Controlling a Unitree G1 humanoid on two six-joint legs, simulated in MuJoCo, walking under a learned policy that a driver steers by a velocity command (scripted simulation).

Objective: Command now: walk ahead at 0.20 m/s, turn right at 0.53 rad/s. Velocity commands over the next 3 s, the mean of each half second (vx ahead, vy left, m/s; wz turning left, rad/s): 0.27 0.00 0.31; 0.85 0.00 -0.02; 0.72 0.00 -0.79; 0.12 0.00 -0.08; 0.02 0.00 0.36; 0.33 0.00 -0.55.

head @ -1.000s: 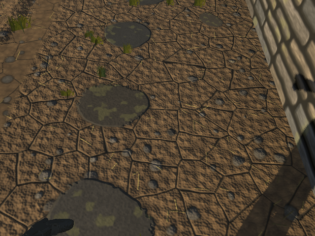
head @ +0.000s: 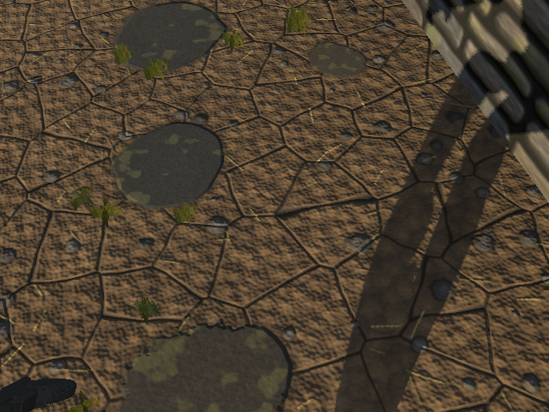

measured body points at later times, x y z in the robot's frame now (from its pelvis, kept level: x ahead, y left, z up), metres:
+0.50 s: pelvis +0.14 +0.06 +0.05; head +0.14 +0.08 +0.50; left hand +0.21 +0.38 -0.05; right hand +0.31 -0.20 -0.04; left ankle +0.13 +0.23 -0.65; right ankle +0.15 -0.04 -0.70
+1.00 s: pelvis +0.38 +0.27 +0.02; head +0.40 +0.29 +0.47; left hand +0.51 +0.54 -0.09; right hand +0.41 +0.01 -0.10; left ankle +0.16 +0.26 -0.70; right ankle +0.63 +0.22 -0.64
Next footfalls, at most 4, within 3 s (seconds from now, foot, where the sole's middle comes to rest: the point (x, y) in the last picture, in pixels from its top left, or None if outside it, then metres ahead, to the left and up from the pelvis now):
0.66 left None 0.20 0.28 -0.74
1.08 right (172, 322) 0.64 0.29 -0.74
1.44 left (106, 224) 0.95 0.50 -0.74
1.76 right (186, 249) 0.84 0.27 -0.74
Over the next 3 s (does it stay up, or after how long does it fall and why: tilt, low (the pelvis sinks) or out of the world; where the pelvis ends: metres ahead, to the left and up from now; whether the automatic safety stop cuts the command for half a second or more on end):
stays up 0.96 0.32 0.04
